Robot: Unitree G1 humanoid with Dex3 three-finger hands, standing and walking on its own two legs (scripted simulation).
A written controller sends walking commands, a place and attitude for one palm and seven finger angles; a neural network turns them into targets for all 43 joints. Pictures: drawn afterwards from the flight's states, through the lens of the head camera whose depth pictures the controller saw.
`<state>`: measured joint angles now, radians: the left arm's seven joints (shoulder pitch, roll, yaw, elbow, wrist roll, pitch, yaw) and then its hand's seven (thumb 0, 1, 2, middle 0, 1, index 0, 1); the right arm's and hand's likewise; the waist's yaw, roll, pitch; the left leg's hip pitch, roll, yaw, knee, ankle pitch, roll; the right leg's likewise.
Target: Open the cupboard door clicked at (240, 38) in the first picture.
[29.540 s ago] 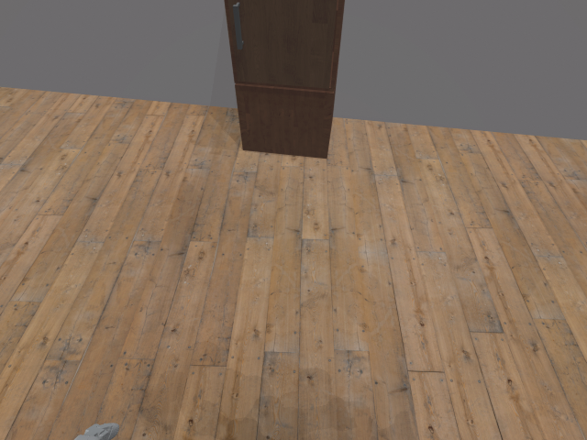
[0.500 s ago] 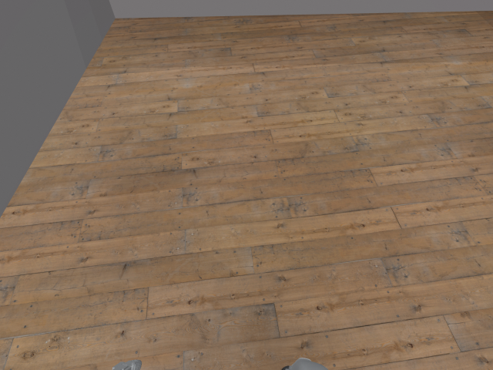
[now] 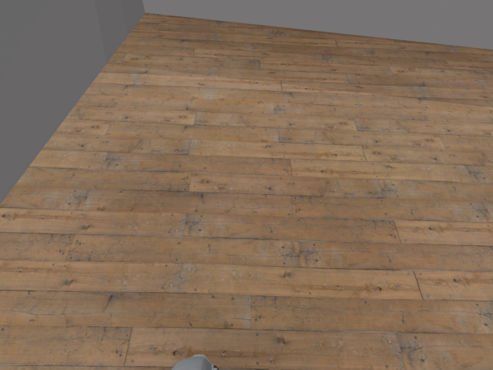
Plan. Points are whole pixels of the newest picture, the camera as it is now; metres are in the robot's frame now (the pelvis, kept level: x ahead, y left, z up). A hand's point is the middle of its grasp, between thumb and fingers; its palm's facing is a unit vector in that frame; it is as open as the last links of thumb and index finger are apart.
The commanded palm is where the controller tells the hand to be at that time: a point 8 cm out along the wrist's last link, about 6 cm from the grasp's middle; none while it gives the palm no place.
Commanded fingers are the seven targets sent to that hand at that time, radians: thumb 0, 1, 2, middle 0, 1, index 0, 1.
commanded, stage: turn to face it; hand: left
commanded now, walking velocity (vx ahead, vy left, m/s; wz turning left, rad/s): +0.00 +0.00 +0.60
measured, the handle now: out of the picture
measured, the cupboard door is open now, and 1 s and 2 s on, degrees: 41 41 41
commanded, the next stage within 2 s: none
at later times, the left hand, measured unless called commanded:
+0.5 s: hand out of the picture +0.07 +0.16 -0.16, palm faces +0.32 -0.91 -0.25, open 7.4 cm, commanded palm none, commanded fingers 0.00 0.90 0.90 -0.20 -0.30 -0.20 -0.30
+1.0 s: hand out of the picture +0.10 +0.10 -0.14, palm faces +0.58 -0.77 -0.27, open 7.4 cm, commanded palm none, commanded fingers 0.00 0.90 0.90 -0.20 -0.30 -0.20 -0.30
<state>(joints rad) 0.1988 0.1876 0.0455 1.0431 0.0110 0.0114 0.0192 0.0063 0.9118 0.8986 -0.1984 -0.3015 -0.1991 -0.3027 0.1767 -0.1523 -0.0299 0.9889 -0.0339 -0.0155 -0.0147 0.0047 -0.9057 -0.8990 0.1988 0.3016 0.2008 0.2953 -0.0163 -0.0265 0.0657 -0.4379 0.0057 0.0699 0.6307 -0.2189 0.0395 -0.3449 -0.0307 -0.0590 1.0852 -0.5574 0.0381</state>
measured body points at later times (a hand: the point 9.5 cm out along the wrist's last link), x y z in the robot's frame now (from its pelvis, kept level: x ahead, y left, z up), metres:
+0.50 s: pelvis +0.09 -0.05 +0.00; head +0.15 -0.02 +0.45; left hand +0.05 +0.21 -0.14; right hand +0.29 -0.27 -0.13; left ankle +0.06 +0.07 -0.72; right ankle +0.05 -0.17 -0.72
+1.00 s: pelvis +0.16 -0.09 +0.02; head +0.22 -0.07 +0.46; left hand +0.07 +0.14 -0.12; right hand +0.39 -0.24 -0.14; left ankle +0.05 +0.00 -0.65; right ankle +0.21 -0.18 -0.72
